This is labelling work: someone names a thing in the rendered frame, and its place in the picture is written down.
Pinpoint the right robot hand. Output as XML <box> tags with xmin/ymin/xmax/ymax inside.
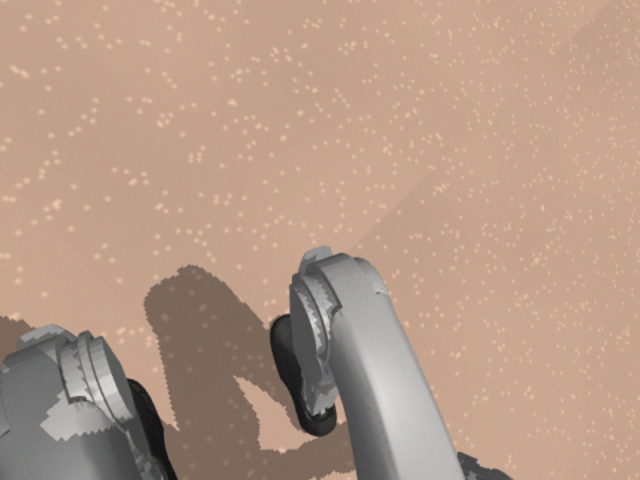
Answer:
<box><xmin>457</xmin><ymin>452</ymin><xmax>513</xmax><ymax>480</ymax></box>

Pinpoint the right robot foot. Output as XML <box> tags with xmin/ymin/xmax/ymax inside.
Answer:
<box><xmin>270</xmin><ymin>314</ymin><xmax>337</xmax><ymax>437</ymax></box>

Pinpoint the left robot foot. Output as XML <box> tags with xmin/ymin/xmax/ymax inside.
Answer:
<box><xmin>127</xmin><ymin>378</ymin><xmax>178</xmax><ymax>480</ymax></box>

